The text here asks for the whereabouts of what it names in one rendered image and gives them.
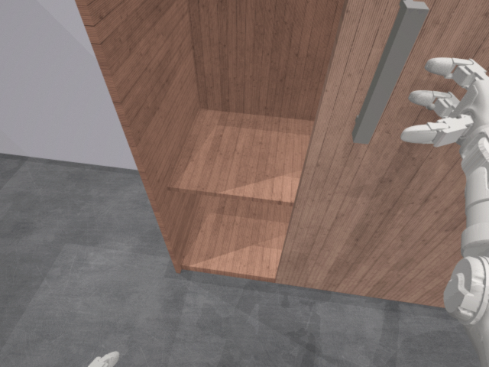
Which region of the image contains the robot right upper arm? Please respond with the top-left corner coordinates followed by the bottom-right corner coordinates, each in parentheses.
top-left (443, 255), bottom-right (489, 367)

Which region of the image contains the handle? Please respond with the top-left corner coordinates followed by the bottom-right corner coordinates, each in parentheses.
top-left (352, 0), bottom-right (429, 145)

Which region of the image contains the left robot hand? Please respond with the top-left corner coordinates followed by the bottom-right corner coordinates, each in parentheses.
top-left (88, 351), bottom-right (119, 367)

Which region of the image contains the right robot hand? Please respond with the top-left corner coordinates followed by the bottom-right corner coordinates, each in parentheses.
top-left (400, 57), bottom-right (489, 147)

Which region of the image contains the robot right forearm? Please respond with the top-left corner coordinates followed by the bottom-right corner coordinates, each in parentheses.
top-left (459, 125), bottom-right (489, 258)

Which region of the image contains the wardrobe door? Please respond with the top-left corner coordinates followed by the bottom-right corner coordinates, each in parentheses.
top-left (275, 0), bottom-right (489, 308)

